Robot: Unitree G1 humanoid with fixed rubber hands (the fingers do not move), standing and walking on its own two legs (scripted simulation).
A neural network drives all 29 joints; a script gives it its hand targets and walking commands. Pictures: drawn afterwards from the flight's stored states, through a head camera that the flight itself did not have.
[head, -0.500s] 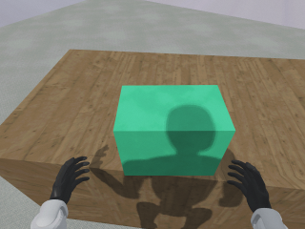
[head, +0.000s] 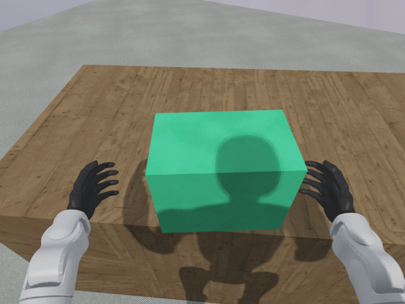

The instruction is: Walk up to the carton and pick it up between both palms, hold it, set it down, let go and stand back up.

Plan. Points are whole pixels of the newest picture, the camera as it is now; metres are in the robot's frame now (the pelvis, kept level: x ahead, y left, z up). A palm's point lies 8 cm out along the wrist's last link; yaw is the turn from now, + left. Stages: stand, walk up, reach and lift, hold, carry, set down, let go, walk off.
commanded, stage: reach and lift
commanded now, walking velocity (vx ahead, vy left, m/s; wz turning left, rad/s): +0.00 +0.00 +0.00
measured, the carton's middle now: (220, 173) +0.39 +0.00 +0.04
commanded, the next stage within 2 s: none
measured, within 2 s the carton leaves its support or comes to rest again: neither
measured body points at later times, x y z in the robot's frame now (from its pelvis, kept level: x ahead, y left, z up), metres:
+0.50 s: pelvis -0.02 +0.01 +0.00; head -0.02 +0.02 +0.45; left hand +0.35 +0.27 +0.15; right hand +0.37 -0.20 +0.15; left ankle +0.00 +0.12 -0.75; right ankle -0.03 -0.10 -0.75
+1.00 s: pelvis -0.01 +0.01 +0.00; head -0.01 +0.02 +0.45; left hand +0.39 +0.27 +0.16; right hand +0.42 -0.19 +0.16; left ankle +0.00 +0.12 -0.75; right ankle -0.03 -0.10 -0.75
